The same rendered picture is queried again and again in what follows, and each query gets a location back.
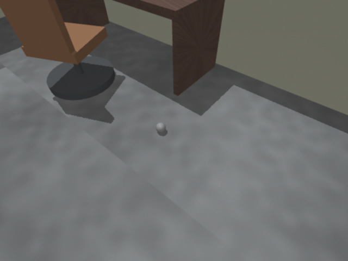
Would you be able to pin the ball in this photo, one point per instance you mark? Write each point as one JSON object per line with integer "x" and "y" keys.
{"x": 160, "y": 127}

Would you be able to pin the office chair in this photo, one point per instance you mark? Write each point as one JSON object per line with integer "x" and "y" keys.
{"x": 41, "y": 30}

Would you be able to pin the desk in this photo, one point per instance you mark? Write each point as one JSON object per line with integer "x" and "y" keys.
{"x": 196, "y": 28}

